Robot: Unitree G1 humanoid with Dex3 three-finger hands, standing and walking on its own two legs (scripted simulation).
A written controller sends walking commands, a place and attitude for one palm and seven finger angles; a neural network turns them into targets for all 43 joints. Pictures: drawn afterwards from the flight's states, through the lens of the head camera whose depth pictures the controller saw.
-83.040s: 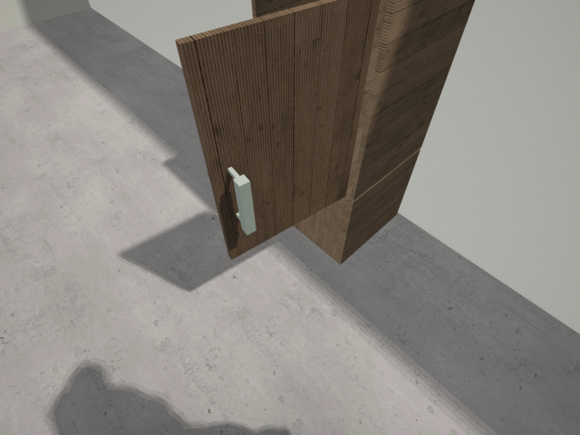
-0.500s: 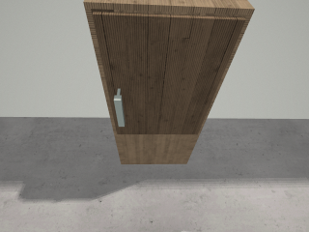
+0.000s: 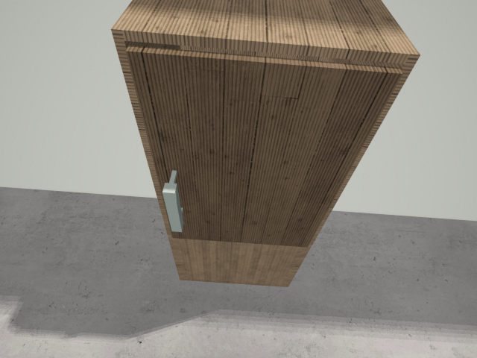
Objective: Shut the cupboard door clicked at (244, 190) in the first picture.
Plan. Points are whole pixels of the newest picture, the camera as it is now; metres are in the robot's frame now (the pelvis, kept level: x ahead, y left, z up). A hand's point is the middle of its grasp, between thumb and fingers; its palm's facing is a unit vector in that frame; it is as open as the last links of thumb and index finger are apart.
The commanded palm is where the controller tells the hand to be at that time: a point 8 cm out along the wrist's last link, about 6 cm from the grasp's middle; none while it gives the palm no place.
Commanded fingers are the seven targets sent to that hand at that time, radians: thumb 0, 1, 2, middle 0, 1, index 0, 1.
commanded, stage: come to a stop and stand still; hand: left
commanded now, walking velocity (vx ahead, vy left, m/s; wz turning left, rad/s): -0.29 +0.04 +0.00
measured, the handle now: (175, 201) +0.45 +0.18 -0.10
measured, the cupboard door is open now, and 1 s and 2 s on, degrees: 0 0 0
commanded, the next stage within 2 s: look again from close up in 0.90 s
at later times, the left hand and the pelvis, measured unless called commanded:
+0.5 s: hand out of the picture +0.03 +0.20 -0.18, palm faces +0.01 -0.98 -0.21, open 7.3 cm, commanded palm none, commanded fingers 0.00 0.90 0.90 -0.20 -0.30 -0.20 -0.30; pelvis -0.02 +0.01 +0.00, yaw -1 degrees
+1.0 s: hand out of the picture -0.07 +0.17 -0.17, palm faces +0.00 -0.99 -0.13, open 7.3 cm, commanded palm none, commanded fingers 0.00 0.90 0.90 -0.20 -0.30 -0.20 -0.30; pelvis -0.04 +0.02 +0.01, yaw -2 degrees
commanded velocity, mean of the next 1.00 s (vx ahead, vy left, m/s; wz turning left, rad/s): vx -0.02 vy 0.01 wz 0.00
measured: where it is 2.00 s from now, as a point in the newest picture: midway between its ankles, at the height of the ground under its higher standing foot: outside the picture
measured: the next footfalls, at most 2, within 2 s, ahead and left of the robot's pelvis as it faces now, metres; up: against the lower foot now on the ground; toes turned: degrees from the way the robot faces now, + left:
none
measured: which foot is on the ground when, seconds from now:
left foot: down 0.00-1.00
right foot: down 0.00-1.00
